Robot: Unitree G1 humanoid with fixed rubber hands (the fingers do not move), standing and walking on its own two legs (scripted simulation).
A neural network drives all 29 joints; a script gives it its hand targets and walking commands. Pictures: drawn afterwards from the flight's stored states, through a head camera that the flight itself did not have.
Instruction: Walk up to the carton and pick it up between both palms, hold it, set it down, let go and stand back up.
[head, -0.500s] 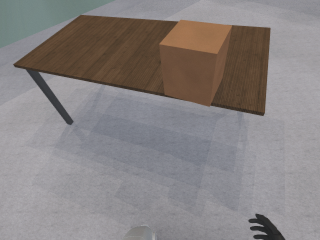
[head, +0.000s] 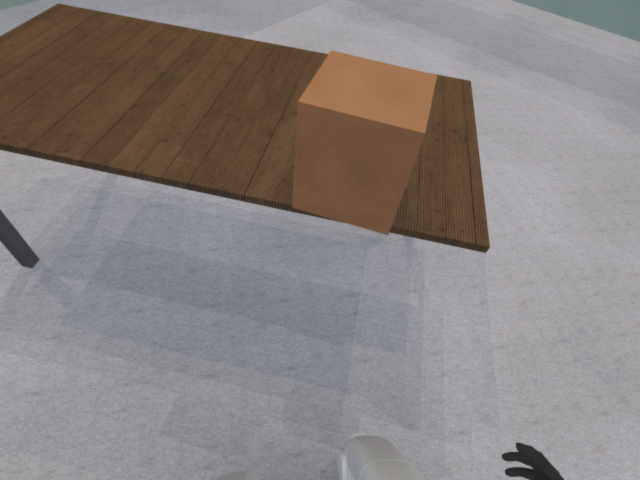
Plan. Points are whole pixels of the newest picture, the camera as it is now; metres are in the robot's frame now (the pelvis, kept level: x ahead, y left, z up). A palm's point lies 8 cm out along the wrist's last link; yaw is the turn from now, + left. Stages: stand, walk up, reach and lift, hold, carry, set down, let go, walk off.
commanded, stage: walk up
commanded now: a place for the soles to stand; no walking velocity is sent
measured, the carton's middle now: (360, 145) +0.69 -0.10 +0.00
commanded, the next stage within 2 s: none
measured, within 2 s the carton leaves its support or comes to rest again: neither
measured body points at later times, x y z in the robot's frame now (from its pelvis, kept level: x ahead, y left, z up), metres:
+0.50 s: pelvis +0.09 +0.00 +0.00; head +0.08 -0.05 +0.45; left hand +0.16 +0.31 -0.08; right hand +0.15 -0.28 -0.14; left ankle +0.11 +0.12 -0.68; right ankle +0.10 -0.13 -0.72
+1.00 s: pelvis +0.18 +0.01 -0.02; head +0.21 +0.02 +0.43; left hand +0.33 +0.27 -0.15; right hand +0.16 -0.30 -0.11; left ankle +0.16 +0.13 -0.72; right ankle +0.26 -0.11 -0.72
